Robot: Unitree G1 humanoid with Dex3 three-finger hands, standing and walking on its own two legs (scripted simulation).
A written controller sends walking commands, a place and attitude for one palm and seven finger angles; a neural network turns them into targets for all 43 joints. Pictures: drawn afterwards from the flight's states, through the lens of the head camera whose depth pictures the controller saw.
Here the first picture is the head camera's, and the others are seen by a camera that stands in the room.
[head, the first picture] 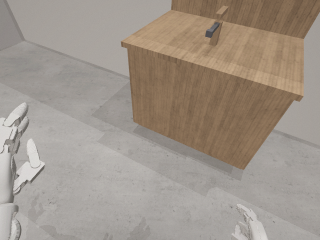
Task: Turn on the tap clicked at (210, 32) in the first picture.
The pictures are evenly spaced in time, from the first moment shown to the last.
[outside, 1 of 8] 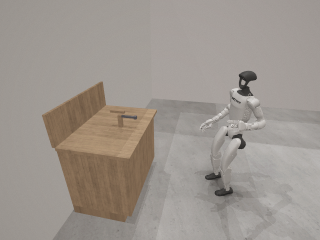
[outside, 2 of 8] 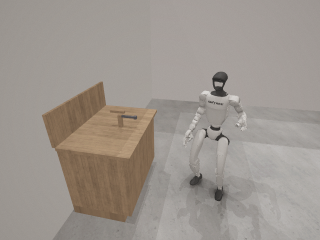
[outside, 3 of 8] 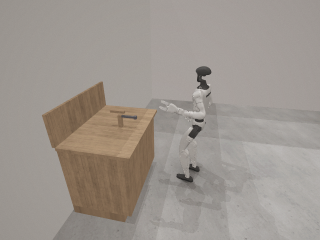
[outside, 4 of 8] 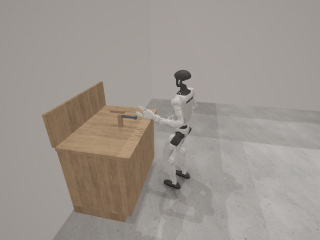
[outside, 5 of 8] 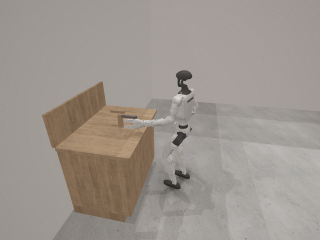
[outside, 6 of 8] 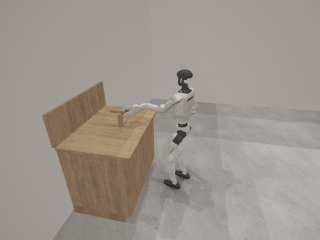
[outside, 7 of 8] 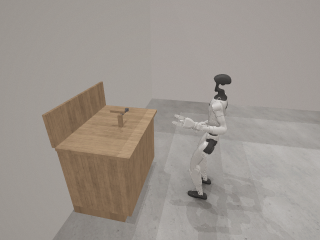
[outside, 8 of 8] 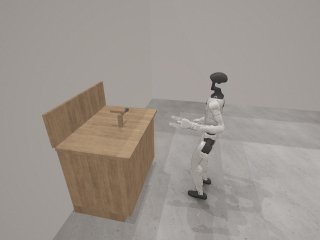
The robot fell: no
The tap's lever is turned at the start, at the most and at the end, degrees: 0 87 86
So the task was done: yes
